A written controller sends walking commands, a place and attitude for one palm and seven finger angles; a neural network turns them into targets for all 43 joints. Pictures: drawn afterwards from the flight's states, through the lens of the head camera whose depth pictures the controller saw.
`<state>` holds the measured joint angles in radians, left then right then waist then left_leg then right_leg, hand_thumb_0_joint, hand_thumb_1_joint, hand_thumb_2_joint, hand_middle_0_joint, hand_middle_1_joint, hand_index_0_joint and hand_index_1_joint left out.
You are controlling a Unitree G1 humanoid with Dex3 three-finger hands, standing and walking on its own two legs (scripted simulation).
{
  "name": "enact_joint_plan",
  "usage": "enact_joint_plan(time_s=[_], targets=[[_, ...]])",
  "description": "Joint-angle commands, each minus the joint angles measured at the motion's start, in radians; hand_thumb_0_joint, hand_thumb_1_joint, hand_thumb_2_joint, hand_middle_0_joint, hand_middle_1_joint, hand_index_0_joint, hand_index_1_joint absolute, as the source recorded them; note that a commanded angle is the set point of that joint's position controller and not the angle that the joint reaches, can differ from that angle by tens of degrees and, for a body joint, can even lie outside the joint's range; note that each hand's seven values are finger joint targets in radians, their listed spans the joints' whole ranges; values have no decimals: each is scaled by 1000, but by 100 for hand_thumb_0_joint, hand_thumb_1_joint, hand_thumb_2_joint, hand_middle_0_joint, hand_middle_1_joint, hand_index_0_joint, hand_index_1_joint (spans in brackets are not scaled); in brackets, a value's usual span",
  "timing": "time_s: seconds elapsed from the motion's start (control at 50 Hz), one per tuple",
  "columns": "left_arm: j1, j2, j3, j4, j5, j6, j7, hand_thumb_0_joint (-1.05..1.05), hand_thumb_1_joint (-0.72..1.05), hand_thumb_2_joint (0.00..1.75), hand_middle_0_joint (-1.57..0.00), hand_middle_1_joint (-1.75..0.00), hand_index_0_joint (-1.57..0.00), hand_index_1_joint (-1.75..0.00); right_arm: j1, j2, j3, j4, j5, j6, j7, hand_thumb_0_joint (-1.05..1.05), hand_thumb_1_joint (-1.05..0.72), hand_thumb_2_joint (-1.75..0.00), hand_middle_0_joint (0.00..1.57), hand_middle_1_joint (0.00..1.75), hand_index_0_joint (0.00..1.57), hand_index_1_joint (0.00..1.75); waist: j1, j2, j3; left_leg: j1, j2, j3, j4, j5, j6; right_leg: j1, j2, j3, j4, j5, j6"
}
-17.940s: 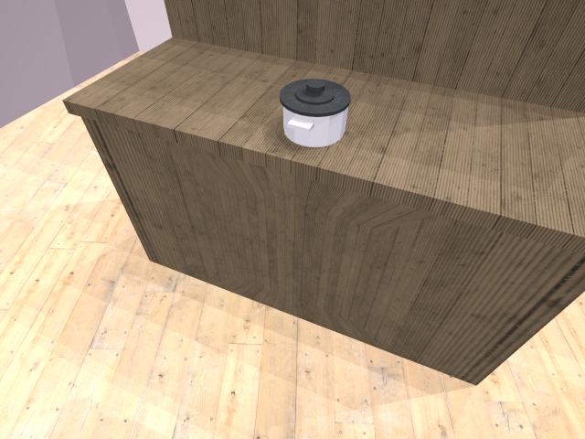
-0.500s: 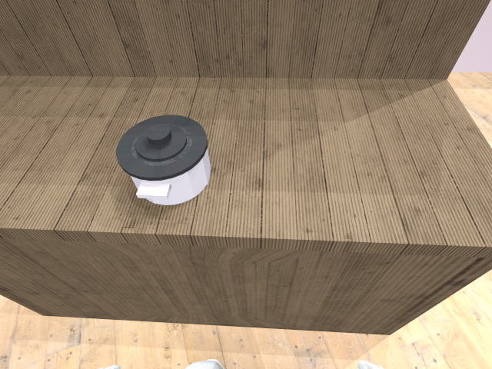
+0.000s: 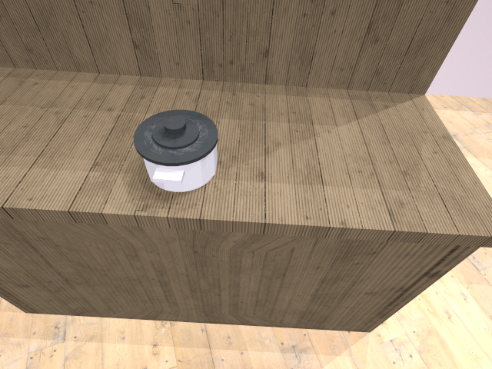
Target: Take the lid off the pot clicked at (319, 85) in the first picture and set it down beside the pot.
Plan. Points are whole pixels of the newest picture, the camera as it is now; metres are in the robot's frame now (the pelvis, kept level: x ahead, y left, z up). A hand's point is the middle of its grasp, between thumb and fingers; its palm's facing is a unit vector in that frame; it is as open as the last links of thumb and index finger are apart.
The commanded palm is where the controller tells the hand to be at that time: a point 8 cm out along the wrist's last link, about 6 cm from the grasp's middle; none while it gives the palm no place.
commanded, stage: come to a stop and stand still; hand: left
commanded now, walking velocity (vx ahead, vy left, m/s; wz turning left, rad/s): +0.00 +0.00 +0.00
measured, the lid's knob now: (175, 125) +0.51 +0.17 +0.11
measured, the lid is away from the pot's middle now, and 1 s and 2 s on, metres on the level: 0.00 0.00 0.00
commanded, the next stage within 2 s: look again from close up in 0.28 s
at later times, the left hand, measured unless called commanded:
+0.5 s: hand out of the picture -0.04 +0.18 -0.17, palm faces +0.02 -0.99 -0.17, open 7.4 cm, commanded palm none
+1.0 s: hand out of the picture -0.01 +0.17 -0.17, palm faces +0.00 -0.98 -0.17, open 7.4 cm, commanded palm none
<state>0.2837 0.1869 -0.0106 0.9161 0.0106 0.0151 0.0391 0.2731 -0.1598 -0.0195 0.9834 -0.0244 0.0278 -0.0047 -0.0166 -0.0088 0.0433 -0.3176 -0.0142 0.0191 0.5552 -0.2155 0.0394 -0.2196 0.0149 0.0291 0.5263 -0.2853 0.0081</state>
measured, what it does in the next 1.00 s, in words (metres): stands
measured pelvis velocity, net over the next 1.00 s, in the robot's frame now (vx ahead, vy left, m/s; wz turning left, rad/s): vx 0.01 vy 0.01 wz -0.02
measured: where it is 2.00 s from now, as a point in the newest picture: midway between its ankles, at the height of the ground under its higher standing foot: outside the picture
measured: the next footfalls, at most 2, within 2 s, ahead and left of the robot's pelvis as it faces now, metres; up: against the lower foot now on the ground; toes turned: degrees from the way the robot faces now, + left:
none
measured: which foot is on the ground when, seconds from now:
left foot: down 0.00-1.00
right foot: down 0.00-1.00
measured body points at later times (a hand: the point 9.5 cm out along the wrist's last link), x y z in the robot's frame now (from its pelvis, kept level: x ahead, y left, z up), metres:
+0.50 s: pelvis +0.00 +0.02 +0.00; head +0.01 +0.03 +0.45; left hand -0.04 +0.24 -0.16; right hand +0.01 -0.21 -0.15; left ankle +0.05 +0.09 -0.73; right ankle +0.00 -0.13 -0.73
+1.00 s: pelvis +0.01 +0.01 +0.01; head +0.02 +0.01 +0.45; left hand -0.01 +0.22 -0.15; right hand +0.00 -0.21 -0.15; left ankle +0.05 +0.09 -0.73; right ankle +0.00 -0.13 -0.73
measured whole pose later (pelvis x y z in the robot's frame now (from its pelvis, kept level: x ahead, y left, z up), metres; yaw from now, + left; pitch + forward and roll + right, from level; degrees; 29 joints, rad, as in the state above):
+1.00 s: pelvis +0.01 +0.01 +0.01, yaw -1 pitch -1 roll +0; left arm 0.33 0.14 -0.01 1.06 0.01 -0.01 0.04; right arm 0.30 -0.13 -0.02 1.08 -0.01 -0.01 -0.02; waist 0.00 0.00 0.05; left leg -0.28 -0.04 0.05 0.47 -0.18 0.05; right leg -0.21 -0.01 0.06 0.48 -0.26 0.03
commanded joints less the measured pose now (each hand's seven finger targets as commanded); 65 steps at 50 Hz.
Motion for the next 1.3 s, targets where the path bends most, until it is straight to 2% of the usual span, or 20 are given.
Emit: enact_joint_plan(time_s=[0.0,0.08,0.16,0.4,0.44,0.6,0.64,0.72,0.84,0.88,0.9,0.94,1.04,1.16,1.18,1.2,1.22,1.24,1.26,1.28], targets=[[66,100,30,-34,6,-28,8,0,90,90,-20,-30,-20,-30,19,-99,-23,-46,5,-31,-4,0,-90,-90,20,30,20,30,16,56,25,11,106,-175,-176,-180,3,-95,-79,96,-126,-113,-58],[100,92,27,-2,7,-29,6,0,90,90,-20,-30,-20,-30,27,-97,-23,-33,8,-35,-5,0,-90,-90,20,30,20,30,21,31,32,3,111,-185,-197,-194,6,-90,-78,91,-126,-97,-56],[129,82,24,27,7,-31,5,0,90,90,-20,-30,-20,-30,36,-99,-23,-18,10,-39,-7,0,-90,-90,20,30,20,30,24,54,18,23,122,-196,-221,-194,11,-83,-76,76,-115,-68,-52],[184,58,15,97,9,-35,4,0,90,90,-20,-30,-20,-30,50,-81,-23,23,14,-43,-10,0,-90,-90,20,30,20,30,24,41,40,35,118,-185,-242,-201,8,-100,-87,90,-131,-68,-52],[185,60,16,103,10,-37,4,0,90,90,-20,-30,-20,-30,57,-75,-23,27,16,-47,-10,0,-90,-90,20,30,20,30,26,29,24,47,119,-185,-238,-159,11,-85,-91,81,-128,-34,-51],[182,41,15,120,10,-38,7,0,90,90,-20,-30,-20,-30,63,-68,-20,44,15,-50,-13,0,-90,-90,20,30,20,30,23,30,47,53,115,-174,-232,-114,10,-91,-95,90,-130,-5,-51],[183,46,16,123,9,-39,7,0,90,90,-20,-30,-20,-30,68,-65,-20,46,16,-52,-14,0,-90,-90,20,30,20,30,25,38,25,67,119,-172,-229,-87,13,-75,-95,83,-126,15,-51],[170,36,15,125,9,-38,7,0,90,90,-20,-30,-20,-30,71,-63,-19,54,14,-51,-15,0,-90,-90,20,30,20,30,21,27,50,62,116,-163,-226,-90,9,-91,-95,92,-130,8,-51],[164,41,17,125,7,-41,7,0,90,90,-20,-30,-20,-30,82,-58,-18,60,17,-53,-16,0,-90,-90,20,30,20,30,22,4,25,80,115,-149,-207,-40,11,-66,-100,93,-134,44,-52],[159,35,16,125,7,-40,8,0,90,90,-20,-30,-20,-30,79,-58,-17,65,15,-52,-16,0,-90,-90,20,30,20,30,21,5,43,74,113,-147,-206,-51,8,-81,-102,101,-136,28,-53],[154,34,16,124,7,-38,8,0,90,90,-20,-30,-20,-30,84,-56,-17,68,14,-51,-16,0,-90,-90,20,30,20,30,18,28,54,67,113,-150,-215,-68,7,-88,-99,101,-137,11,-54],[158,40,17,124,7,-39,7,0,90,90,-20,-30,-20,-30,89,-50,-16,70,15,-52,-16,0,-90,-90,20,30,20,30,22,34,42,69,116,-152,-216,-65,11,-72,-96,93,-138,23,-54],[153,38,18,125,6,-41,7,0,90,90,-20,-30,-20,-30,98,-45,-16,75,17,-53,-17,0,-90,-90,20,30,20,30,19,2,36,77,113,-141,-201,-43,8,-70,-98,98,-141,35,-55],[155,29,16,128,5,-43,9,0,90,90,-20,-30,-20,-30,99,-45,-13,85,17,-55,-19,0,-90,-90,20,30,20,30,19,12,35,82,112,-131,-186,-7,6,-65,-101,106,-141,61,-55],[182,74,24,159,21,-57,36,0,90,90,-20,-30,-20,-30,-20,-104,-9,13,24,-58,-13,0,-90,-90,20,30,20,30,47,-109,-26,58,97,-86,-12,39,-24,0,-117,92,-173,176,-37],[-468,195,-30,-1152,-98,-231,51,0,90,90,-24,-35,-24,-35,-12,-232,-12,-325,95,-233,-24,0,-90,-90,20,30,20,30,-5,63,-470,283,19,-90,-155,-7,-31,35,-53,2,-101,75,-30],[-102,212,18,-968,-23,-161,121,0,90,90,-29,-40,-29,-40,-80,-172,15,-262,105,-312,-72,0,-90,-90,20,30,20,30,27,263,-486,326,54,-89,-179,-78,-32,-13,-29,-19,-39,33,-53],[-55,177,14,-921,-40,-92,169,0,90,90,-33,-44,-33,-44,-115,-174,7,-204,104,-325,-77,0,-90,-90,20,30,20,30,37,243,-341,217,58,-118,-197,-156,-69,-36,-33,-52,-50,25,-43],[166,25,-61,-824,-45,-23,171,0,90,90,-38,-49,-38,-49,-111,-146,7,-205,119,-326,-71,0,-90,-90,20,30,20,30,28,208,-206,174,51,-130,-230,-185,-54,-41,-31,-66,-79,10,-41],[127,-40,-127,-876,-48,-13,157,0,90,90,-42,-54,-42,-54,-112,-148,23,-237,107,-338,-63,0,-90,-90,20,30,20,30,12,155,-69,143,47,-139,-252,-212,-43,-51,-29,-74,-101,-2,-35]])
